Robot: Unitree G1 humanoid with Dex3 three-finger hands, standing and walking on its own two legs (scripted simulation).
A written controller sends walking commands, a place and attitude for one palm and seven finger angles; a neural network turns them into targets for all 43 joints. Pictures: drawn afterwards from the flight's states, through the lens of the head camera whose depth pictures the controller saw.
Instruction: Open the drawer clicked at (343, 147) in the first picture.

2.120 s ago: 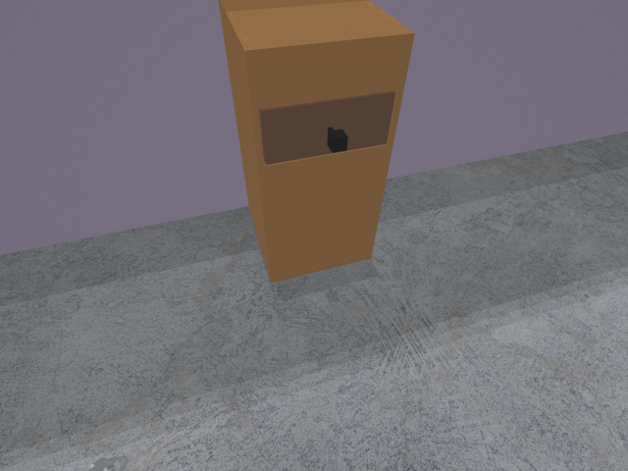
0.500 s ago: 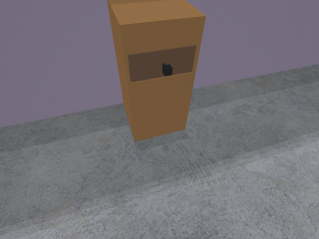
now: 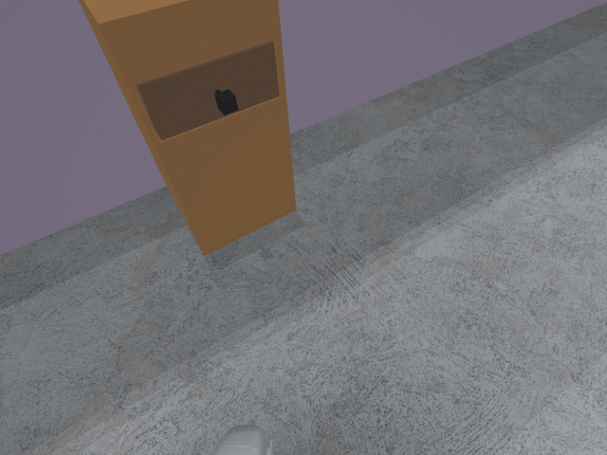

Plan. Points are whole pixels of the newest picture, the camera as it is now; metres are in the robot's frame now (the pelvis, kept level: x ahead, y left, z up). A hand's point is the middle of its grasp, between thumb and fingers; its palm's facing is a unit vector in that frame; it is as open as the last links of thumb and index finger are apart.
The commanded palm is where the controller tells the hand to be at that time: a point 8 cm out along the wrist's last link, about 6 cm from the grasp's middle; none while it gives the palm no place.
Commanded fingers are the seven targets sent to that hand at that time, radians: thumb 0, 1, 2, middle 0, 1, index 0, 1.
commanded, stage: walk to a spot facing it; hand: left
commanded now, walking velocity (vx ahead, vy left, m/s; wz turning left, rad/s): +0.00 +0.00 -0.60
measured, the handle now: (223, 98) +0.97 +0.32 -0.10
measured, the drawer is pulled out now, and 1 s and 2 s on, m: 0.00 0.00 0.00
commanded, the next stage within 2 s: turn to face it in 1.92 s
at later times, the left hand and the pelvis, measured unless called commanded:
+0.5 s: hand out of the picture +0.09 +0.26 -0.15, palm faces -0.20 -0.96 -0.21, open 7.4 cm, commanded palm none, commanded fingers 0.00 0.90 0.90 -0.20 -0.30 -0.20 -0.30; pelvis -0.03 +0.06 +0.02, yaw -17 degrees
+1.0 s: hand (317, 386) +0.24 +0.01 -0.15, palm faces -0.60 -0.78 -0.20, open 7.4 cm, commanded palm none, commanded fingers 0.00 0.90 0.90 -0.20 -0.30 -0.20 -0.30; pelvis +0.03 -0.06 +0.00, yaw -36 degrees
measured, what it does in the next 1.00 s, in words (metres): steps on the spot, turning right: left foot, then right foot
